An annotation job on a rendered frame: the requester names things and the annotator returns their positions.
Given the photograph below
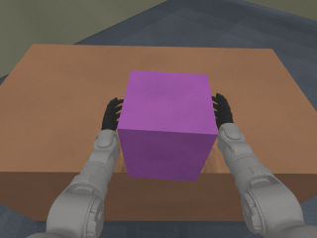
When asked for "pedestal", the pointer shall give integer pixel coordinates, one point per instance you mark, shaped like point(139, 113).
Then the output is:
point(52, 106)

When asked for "robot right hand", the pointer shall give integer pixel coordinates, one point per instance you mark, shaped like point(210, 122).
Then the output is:
point(223, 114)

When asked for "robot left hand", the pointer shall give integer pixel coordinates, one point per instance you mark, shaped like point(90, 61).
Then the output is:
point(110, 117)

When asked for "robot right upper arm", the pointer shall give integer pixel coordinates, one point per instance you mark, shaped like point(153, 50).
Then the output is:
point(272, 211)

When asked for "right robot forearm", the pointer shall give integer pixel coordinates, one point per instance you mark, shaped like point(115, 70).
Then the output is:
point(242, 162)

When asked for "carton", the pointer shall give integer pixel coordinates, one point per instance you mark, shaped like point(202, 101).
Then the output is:
point(167, 125)

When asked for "robot left upper arm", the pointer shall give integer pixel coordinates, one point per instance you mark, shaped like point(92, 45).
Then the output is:
point(75, 215)

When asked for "left robot forearm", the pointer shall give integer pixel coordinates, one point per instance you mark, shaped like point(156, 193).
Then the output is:
point(97, 171)

